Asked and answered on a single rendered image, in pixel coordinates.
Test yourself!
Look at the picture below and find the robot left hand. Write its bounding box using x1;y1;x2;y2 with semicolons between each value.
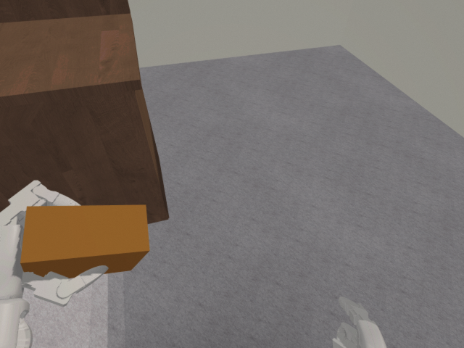
0;181;109;307

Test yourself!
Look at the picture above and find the left robot forearm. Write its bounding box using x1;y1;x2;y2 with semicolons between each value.
0;298;33;348

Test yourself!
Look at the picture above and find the sponge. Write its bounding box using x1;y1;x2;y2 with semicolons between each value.
20;204;150;278

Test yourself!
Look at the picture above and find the table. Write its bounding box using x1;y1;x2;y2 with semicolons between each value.
0;0;169;224

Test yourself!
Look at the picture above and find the robot right hand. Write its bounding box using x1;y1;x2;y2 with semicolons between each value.
333;297;386;348

